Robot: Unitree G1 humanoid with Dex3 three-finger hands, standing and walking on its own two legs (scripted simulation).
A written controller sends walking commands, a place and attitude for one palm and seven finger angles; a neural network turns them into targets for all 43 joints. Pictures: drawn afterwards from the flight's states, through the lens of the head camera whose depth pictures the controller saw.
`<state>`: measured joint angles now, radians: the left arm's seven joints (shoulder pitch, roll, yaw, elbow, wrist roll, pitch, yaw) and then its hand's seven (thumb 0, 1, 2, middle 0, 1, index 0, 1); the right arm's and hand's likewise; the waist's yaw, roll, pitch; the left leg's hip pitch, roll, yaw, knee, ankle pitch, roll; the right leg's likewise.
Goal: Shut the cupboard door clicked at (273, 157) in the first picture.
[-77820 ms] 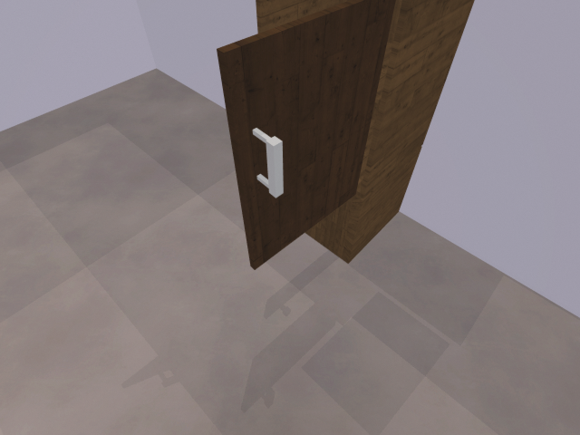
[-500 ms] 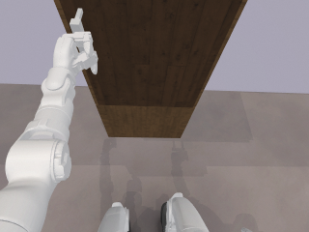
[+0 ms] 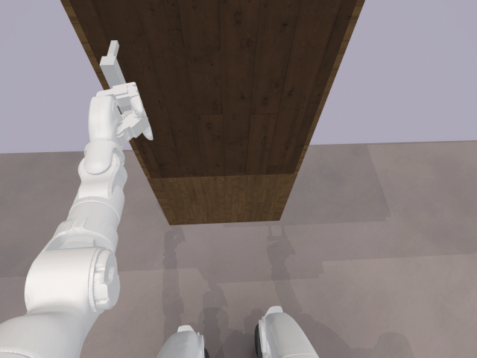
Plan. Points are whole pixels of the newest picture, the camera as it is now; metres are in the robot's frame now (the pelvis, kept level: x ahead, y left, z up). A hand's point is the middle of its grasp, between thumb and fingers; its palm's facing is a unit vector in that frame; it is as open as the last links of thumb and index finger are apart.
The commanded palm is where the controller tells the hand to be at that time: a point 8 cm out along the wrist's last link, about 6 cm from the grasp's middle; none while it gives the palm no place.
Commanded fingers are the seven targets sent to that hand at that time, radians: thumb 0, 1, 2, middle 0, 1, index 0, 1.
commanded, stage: pull the fist back off the door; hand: left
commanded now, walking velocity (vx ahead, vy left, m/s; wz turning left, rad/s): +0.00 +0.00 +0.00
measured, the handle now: (123, 84) +0.57 +0.16 +0.10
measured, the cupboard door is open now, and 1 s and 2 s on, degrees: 0 0 0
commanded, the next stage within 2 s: draw the hand back to the body in 0.28 s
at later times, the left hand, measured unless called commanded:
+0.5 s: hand (135, 141) +0.44 +0.13 +0.10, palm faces -0.01 -1.00 -0.02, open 3.1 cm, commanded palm +0.39 +0.18 +0.11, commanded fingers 0.00 0.90 0.90 -1.30 -1.50 -1.30 -1.50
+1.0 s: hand (66, 184) +0.33 +0.18 +0.16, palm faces +0.12 -0.98 -0.18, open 3.0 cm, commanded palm +0.29 +0.23 +0.17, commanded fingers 0.00 0.90 0.90 -1.00 -1.17 -1.00 -1.17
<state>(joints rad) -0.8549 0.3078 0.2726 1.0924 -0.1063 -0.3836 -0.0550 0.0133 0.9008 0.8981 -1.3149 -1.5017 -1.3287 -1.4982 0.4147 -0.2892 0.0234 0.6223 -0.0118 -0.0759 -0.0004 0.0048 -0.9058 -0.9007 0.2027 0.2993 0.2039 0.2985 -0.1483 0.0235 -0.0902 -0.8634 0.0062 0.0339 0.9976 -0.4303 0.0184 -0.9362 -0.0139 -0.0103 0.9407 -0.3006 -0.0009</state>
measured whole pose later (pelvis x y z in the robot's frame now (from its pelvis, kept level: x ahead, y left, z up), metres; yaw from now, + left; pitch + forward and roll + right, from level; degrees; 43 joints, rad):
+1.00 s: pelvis +0.05 -0.02 +0.05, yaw +2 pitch +1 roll +0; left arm 0.04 0.27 0.15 0.08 -0.16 -0.10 -0.10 0.01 0.90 0.90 -1.22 -1.41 -1.21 -1.41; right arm 0.22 -0.25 0.02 0.58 0.04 -0.08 -0.09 0.01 -0.91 -0.90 0.20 0.30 0.20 0.30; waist 0.02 0.06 -0.04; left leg -0.29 0.01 -0.01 0.63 -0.36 -0.01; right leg -0.37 -0.01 -0.05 0.64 -0.29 -0.02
